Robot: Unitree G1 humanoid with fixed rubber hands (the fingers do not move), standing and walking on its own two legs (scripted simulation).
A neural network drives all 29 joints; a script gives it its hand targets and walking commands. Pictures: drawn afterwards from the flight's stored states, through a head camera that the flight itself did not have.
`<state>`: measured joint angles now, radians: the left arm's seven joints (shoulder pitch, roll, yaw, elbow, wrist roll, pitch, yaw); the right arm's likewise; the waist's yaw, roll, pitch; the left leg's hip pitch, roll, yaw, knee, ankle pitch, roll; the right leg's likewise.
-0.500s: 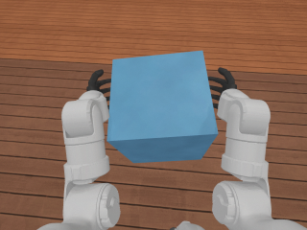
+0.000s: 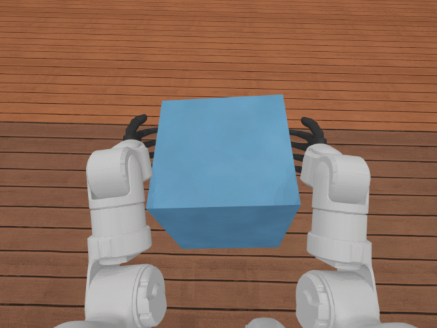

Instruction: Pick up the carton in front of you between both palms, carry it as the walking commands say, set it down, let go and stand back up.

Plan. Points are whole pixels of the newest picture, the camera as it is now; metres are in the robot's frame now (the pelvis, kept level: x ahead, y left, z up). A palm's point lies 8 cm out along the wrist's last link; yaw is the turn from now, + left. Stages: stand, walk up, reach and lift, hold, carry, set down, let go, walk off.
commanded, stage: carry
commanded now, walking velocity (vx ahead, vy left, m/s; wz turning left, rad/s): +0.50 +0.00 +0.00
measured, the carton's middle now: (226, 181) +0.37 -0.02 +0.05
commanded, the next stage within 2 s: none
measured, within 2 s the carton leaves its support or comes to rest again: neither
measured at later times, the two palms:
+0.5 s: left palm (138, 53) +0.63 +0.14 +0.18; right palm (268, 45) +0.66 -0.15 +0.18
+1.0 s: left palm out of the picture +0.95 +0.14 +0.22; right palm out of the picture +0.93 -0.16 +0.22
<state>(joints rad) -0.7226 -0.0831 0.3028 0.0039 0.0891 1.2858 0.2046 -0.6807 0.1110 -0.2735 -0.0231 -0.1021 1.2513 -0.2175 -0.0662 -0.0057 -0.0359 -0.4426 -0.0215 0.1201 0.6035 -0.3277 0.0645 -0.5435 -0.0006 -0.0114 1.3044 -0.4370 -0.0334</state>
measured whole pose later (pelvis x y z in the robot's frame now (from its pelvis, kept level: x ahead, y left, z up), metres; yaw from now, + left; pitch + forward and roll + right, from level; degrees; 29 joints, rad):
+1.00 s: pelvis +0.58 +0.01 +0.06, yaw +0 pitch +5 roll -1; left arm -0.73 -0.10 0.30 -0.11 0.12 1.27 0.22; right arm -0.72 0.10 -0.27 -0.08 -0.06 1.25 -0.24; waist -0.08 -0.01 -0.03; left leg -0.24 0.00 0.10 0.46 -0.40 0.04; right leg -0.74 -0.05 -0.05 0.97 -0.33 -0.03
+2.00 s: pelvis +1.17 -0.01 +0.09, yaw +1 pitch +4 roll -2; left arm -0.78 -0.09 0.30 0.04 0.11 1.27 0.22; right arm -0.74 0.08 -0.28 0.00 -0.10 1.28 -0.21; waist 0.00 0.03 -0.08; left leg -0.14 0.07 0.09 0.64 -0.53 -0.01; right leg -0.59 0.00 -0.17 0.64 -0.19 -0.08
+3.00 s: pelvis +1.77 -0.01 +0.13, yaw +2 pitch +4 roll +0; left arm -0.19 -0.14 0.05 -0.29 0.12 1.21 0.19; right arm -0.15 0.13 -0.05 -0.32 -0.12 1.27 -0.20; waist 0.02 0.01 -0.11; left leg -0.45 0.06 0.08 1.05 -0.38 -0.01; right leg -0.30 -0.03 -0.22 0.39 -0.17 -0.06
